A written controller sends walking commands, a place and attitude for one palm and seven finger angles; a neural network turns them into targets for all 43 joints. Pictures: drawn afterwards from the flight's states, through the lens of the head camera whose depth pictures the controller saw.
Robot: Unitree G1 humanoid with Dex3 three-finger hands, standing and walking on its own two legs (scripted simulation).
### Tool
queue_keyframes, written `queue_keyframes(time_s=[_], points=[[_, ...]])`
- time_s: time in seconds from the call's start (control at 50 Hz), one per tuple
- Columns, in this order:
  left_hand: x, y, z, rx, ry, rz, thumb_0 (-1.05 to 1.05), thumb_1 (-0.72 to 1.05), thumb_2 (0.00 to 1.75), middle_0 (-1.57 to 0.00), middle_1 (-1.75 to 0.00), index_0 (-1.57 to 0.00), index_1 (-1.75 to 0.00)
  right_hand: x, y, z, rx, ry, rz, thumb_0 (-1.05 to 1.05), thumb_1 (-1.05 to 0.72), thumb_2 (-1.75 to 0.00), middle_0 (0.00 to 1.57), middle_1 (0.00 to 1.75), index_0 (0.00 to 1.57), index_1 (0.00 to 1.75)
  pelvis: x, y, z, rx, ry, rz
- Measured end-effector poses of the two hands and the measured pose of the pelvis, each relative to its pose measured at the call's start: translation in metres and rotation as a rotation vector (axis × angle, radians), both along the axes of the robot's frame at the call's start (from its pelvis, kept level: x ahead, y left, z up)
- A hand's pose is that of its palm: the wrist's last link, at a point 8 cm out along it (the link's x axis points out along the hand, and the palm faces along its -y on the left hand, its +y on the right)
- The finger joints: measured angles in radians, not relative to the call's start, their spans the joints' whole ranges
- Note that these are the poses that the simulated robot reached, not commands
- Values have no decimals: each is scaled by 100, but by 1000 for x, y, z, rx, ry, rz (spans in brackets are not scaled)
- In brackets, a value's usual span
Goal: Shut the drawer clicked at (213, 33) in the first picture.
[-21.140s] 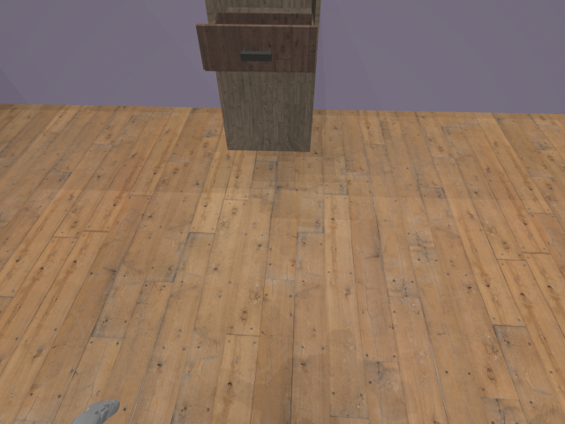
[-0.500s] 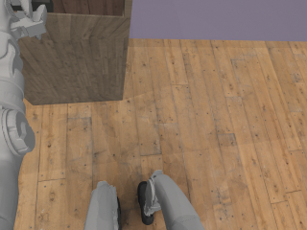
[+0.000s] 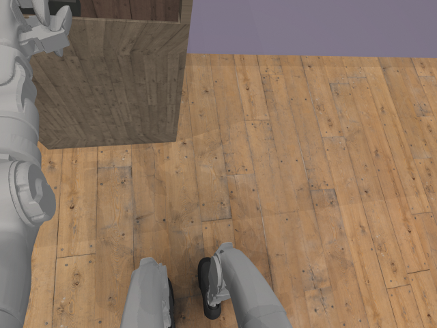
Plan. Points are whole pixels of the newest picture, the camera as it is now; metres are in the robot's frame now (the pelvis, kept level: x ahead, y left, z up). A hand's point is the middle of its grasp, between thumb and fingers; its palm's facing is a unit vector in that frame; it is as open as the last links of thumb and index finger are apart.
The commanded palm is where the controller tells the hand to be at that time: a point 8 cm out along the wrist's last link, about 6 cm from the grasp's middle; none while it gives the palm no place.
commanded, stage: pull the fist back off the drawer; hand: left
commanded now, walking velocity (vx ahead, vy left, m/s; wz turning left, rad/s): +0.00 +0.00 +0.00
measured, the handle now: out of the picture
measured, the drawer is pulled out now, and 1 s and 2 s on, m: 0.00 0.00 0.00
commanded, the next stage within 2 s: draw the hand back to the body in 0.24 s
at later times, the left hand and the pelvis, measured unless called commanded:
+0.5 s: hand (48, 34) +0.55 +0.18 +0.08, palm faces +0.06 -1.00 -0.07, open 3.1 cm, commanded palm +0.50 +0.22 +0.10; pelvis +0.05 +0.00 +0.04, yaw -1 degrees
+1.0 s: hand out of the picture +0.38 +0.21 +0.18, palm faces +0.16 -0.96 -0.22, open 3.2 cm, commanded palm +0.34 +0.26 +0.20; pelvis +0.07 +0.00 +0.11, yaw +2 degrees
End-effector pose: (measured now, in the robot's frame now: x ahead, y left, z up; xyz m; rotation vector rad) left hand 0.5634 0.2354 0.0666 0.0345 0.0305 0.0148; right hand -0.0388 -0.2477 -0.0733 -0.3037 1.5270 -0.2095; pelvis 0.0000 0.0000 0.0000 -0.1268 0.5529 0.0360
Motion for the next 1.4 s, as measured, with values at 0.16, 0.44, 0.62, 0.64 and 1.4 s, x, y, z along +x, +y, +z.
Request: queue_keyframes(time_s=[0.16, 0.44, 0.62, 0.64, 1.4], points=[[-8, -13, 0, -15, 8, 7, 0, 67, 84, -140, -160, -140, -160, 26, 0, 4, 35, -37, -21, 0, -90, -90, 20, 30, 21, 30, 17, 0, 14, 18, -23, -17], [-19, -10, 8, 14, -38, 37, 0, 75, 85, -139, -160, -140, -160, 88, -9, 5, 59, -121, -28, 0, -90, -90, 20, 30, 20, 30, 44, -4, 29, 47, -51, -42], [-89, 13, 59, 26, -12, 25, 1, 86, 89, -139, -160, -139, -160, 151, -4, 40, 116, -268, -7, 0, -90, -90, 20, 30, 20, 30, 71, -6, 73, 68, -155, -34], [-97, 14, 65, 18, -17, 27, 1, 87, 89, -139, -160, -139, -160, 161, -4, 44, 116, -296, 7, 0, -90, -90, 20, 30, 20, 30, 73, -6, 76, 69, -170, -28], [-322, 43, 210, 325, -83, 347, 1, 89, 90, -140, -160, -140, -160, 296, 43, 129, 191, -808, 245, 1, -90, -90, 20, 30, 21, 30, 74, -2, 133, 122, -589, 18]])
